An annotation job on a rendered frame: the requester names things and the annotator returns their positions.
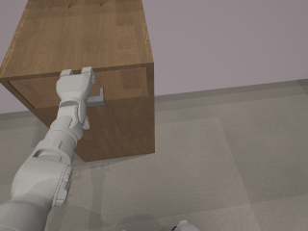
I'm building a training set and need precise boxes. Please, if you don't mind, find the robot left forearm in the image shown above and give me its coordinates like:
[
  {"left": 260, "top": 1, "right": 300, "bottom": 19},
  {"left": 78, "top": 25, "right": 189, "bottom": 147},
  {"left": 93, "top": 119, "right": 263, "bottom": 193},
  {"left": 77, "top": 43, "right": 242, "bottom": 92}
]
[{"left": 11, "top": 97, "right": 87, "bottom": 197}]

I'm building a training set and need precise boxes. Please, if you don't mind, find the robot left upper arm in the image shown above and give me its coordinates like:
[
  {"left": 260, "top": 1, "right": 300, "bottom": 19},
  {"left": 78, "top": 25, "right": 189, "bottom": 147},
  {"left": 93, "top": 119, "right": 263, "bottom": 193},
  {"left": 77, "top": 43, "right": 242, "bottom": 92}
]
[{"left": 0, "top": 157, "right": 73, "bottom": 231}]

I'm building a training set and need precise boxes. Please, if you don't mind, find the handle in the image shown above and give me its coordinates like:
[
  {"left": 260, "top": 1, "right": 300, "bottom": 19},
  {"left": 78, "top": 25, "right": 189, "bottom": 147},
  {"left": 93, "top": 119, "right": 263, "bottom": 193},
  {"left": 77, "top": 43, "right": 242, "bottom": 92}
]
[{"left": 85, "top": 87, "right": 105, "bottom": 107}]

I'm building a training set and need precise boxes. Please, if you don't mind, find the robot right shin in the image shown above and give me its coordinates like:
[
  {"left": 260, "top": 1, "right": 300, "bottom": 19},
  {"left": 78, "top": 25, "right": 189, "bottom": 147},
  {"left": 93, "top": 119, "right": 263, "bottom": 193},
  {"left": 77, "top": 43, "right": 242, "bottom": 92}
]
[{"left": 176, "top": 220, "right": 189, "bottom": 228}]

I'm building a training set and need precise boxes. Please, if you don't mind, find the left robot hand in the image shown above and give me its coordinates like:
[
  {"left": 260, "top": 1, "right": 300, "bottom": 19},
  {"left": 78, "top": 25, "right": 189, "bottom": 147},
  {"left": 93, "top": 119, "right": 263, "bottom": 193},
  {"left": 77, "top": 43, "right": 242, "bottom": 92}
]
[{"left": 56, "top": 66, "right": 96, "bottom": 130}]

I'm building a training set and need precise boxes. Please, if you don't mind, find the cabinet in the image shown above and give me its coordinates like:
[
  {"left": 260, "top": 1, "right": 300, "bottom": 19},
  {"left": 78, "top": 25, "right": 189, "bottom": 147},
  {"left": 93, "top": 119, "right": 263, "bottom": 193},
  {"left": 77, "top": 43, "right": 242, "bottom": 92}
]
[{"left": 0, "top": 0, "right": 155, "bottom": 163}]

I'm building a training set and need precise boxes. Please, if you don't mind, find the drawer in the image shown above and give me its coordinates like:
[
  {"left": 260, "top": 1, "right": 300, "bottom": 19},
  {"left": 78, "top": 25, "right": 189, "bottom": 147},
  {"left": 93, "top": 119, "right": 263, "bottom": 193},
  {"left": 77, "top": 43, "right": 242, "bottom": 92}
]
[{"left": 10, "top": 67, "right": 148, "bottom": 108}]

